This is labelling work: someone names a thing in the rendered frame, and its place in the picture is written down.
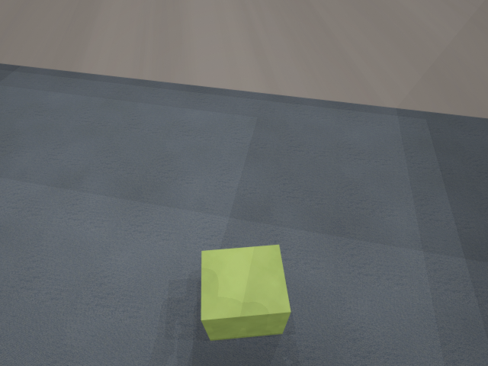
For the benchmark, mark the carton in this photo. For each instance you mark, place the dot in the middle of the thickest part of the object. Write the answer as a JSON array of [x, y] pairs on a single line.
[[243, 292]]

